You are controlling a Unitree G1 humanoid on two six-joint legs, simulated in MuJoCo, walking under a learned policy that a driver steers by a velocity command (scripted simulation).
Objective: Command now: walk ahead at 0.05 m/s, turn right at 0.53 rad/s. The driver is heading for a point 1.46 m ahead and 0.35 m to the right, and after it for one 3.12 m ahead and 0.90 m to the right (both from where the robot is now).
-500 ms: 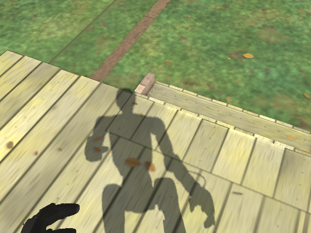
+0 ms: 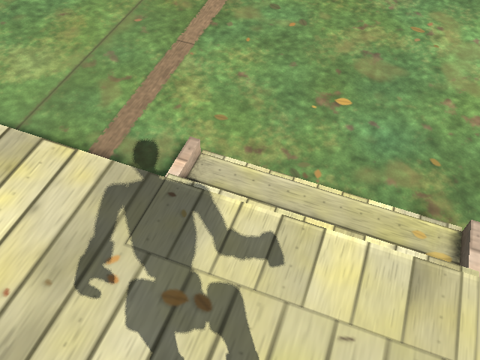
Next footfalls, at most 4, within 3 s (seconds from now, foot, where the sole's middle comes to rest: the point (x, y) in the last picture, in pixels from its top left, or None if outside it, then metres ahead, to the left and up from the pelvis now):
0.32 right None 0.02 -0.17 -0.77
0.80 left None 0.10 0.06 -0.77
2.10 left None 0.42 -0.08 -0.77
2.60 right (398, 318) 0.60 -0.42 -0.77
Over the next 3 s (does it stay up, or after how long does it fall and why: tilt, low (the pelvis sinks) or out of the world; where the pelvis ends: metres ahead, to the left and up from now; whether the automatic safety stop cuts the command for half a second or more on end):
stays up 0.66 -0.34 0.01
